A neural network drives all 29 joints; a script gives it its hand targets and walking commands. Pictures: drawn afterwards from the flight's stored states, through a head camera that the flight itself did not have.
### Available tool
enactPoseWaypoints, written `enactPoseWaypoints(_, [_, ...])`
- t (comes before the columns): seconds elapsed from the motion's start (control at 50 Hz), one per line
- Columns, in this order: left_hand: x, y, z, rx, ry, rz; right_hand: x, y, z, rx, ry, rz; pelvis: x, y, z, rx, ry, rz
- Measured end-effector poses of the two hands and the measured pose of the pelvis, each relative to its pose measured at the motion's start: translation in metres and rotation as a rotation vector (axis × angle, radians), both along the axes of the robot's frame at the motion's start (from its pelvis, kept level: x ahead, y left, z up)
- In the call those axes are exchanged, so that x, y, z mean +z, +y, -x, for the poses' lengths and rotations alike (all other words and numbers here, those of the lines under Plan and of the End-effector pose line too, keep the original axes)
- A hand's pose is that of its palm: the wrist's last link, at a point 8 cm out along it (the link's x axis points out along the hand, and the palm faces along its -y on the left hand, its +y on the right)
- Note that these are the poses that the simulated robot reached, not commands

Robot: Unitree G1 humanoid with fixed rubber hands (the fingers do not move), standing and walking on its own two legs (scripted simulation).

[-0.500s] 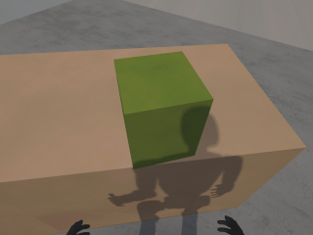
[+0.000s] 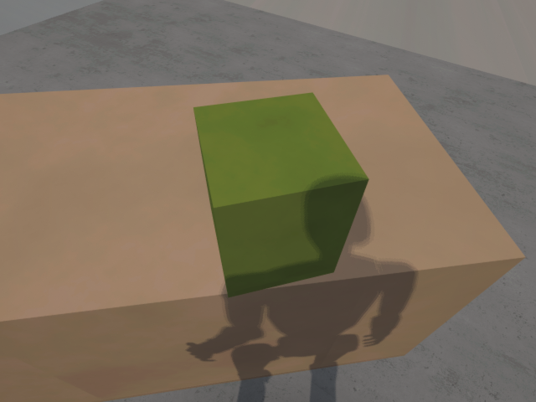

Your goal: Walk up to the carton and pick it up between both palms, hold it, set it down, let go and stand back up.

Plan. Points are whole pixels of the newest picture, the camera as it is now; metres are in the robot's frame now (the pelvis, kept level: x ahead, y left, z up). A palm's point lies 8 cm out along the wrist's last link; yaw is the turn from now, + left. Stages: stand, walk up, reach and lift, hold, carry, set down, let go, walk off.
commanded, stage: stand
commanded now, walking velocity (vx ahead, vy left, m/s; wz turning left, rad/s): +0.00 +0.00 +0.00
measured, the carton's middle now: (269, 197) +0.42 -0.01 +0.06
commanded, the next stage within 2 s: walk up in 0.08 s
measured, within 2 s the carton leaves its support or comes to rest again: neither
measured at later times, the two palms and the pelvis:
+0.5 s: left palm out of the picture +0.03 +0.24 -0.13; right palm out of the picture +0.02 -0.25 -0.14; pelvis -0.01 -0.01 +0.00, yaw +4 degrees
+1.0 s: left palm out of the picture +0.03 +0.23 -0.14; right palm (385, 389) +0.16 -0.20 -0.13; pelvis +0.05 +0.01 +0.00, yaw +7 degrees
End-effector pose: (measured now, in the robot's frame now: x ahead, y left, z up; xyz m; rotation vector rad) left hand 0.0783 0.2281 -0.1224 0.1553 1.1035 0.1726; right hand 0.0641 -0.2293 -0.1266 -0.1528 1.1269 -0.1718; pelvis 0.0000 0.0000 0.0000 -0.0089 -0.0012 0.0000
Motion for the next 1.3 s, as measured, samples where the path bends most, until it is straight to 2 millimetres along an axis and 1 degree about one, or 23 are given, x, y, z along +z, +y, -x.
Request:
enactPoseWaypoints(0.14, [-0.002, 0.005, 0.014, 0.022, 0.051, -0.007, -0.001, 0.0, 0.012, -0.012, 0.047, 0.003, 0.003, 0.001, -0.001, 0.001, -0.01, -0.001])
enactPoseWaypoints(0.34, [-0.008, 0.007, 0.047, 0.04, 0.161, -0.011, -0.002, -0.002, 0.03, -0.039, 0.106, 0.005, 0.006, 0.002, 0.001, 0.013, -0.016, -0.006])
enactPoseWaypoints(0.4, [-0.01, 0.014, 0.052, 0.047, 0.171, -0.046, -0.006, -0.007, 0.033, -0.029, 0.117, 0.009, 0.002, -0.001, 0.007, 0.034, -0.012, -0.014])
enactPoseWaypoints(0.46, [-0.009, 0.016, 0.052, 0.056, 0.167, -0.076, -0.012, -0.018, 0.037, -0.021, 0.132, 0.01, -0.002, -0.009, 0.011, 0.044, -0.006, -0.025])
enactPoseWaypoints(0.5, [-0.006, 0.013, 0.051, 0.066, 0.144, -0.08, -0.018, -0.025, 0.041, -0.004, 0.155, 0.003, -0.004, -0.014, 0.01, 0.065, 0.003, -0.013])
enactPoseWaypoints(0.54, [-0.003, 0.011, 0.054, 0.101, 0.113, -0.077, -0.023, -0.031, 0.038, 0.029, 0.188, -0.001, -0.006, -0.02, 0.003, 0.085, 0.022, -0.008])
enactPoseWaypoints(0.56, [-0.003, 0.01, 0.059, 0.123, 0.111, -0.079, -0.023, -0.032, 0.031, 0.052, 0.193, 0.0, -0.006, -0.022, -0.001, 0.092, 0.027, -0.012])
enactPoseWaypoints(0.6, [-0.003, 0.007, 0.078, 0.164, 0.137, -0.079, -0.02, -0.032, 0.006, 0.1, 0.161, -0.001, -0.004, -0.024, -0.01, 0.107, 0.022, -0.016])
enactPoseWaypoints(0.64, [-0.003, -0.001, 0.098, 0.2, 0.183, -0.068, -0.014, -0.03, -0.028, 0.131, 0.094, -0.001, -0.002, -0.022, -0.017, 0.122, 0.005, -0.014])
enactPoseWaypoints(0.68, [-0.004, -0.01, 0.114, 0.221, 0.235, -0.045, -0.007, -0.024, -0.063, 0.15, 0.019, -0.002, 0.0, -0.019, -0.022, 0.133, -0.005, -0.011])
enactPoseWaypoints(0.74, [-0.01, -0.019, 0.127, 0.236, 0.3, -0.002, 0.0, -0.006, -0.109, 0.187, -0.062, -0.007, -0.001, -0.012, -0.026, 0.155, -0.017, 0.002])
enactPoseWaypoints(0.78, [-0.019, -0.021, 0.129, 0.244, 0.326, 0.026, 0.001, 0.008, -0.13, 0.216, -0.082, -0.004, -0.006, -0.007, -0.03, 0.166, -0.024, 0.013])
enactPoseWaypoints(0.82, [-0.03, -0.02, 0.127, 0.24, 0.346, 0.058, 0.002, 0.022, -0.14, 0.24, -0.082, 0.004, -0.01, -0.002, -0.035, 0.158, -0.038, -0.01])
enactPoseWaypoints(0.86, [-0.035, -0.019, 0.117, 0.233, 0.35, 0.086, 0.005, 0.031, -0.141, 0.242, -0.084, 0.008, -0.009, 0.002, -0.039, 0.136, -0.038, -0.029])
enactPoseWaypoints(0.88, [-0.035, -0.018, 0.11, 0.231, 0.348, 0.096, 0.006, 0.033, -0.138, 0.227, -0.081, 0.005, -0.008, 0.004, -0.042, 0.134, -0.034, -0.024])
enactPoseWaypoints(0.92, [-0.032, -0.014, 0.092, 0.215, 0.332, 0.101, 0.006, 0.035, -0.127, 0.197, -0.056, 0.001, -0.004, 0.007, -0.045, 0.134, -0.028, -0.016])
enactPoseWaypoints(1.0, [-0.021, 0.0, 0.052, 0.163, 0.261, 0.067, 0.001, 0.033, -0.098, 0.15, 0.006, -0.009, 0.002, 0.01, -0.046, 0.117, -0.018, -0.027])
enactPoseWaypoints(1.08, [-0.01, 0.011, 0.024, 0.133, 0.195, 0.009, -0.011, 0.028, -0.067, 0.108, 0.062, -0.041, 0.002, 0.008, -0.044, 0.115, -0.015, -0.043])
enactPoseWaypoints(1.12, [-0.004, 0.011, 0.017, 0.134, 0.166, -0.013, -0.019, 0.024, -0.054, 0.098, 0.097, -0.054, 0.001, 0.006, -0.043, 0.119, -0.025, -0.04])
enactPoseWaypoints(1.16, [0.005, 0.009, 0.014, 0.137, 0.141, -0.025, -0.022, 0.02, -0.044, 0.088, 0.126, -0.068, 0.004, 0.005, -0.045, 0.126, -0.029, -0.023])
enactPoseWaypoints(1.2, [0.01, 0.007, 0.014, 0.138, 0.133, -0.03, -0.022, 0.017, -0.039, 0.077, 0.142, -0.078, 0.007, 0.004, -0.048, 0.118, -0.027, -0.024])
enactPoseWaypoints(1.24, [0.01, 0.005, 0.012, 0.133, 0.135, -0.027, -0.02, 0.016, -0.037, 0.078, 0.146, -0.081, 0.009, 0.002, -0.051, 0.12, -0.035, -0.02])
enactPoseWaypoints(1.3, [0.008, 0.0, 0.003, 0.127, 0.114, -0.005, -0.014, 0.013, -0.034, 0.083, 0.156, -0.075, 0.011, -0.001, -0.056, 0.123, -0.044, -0.02])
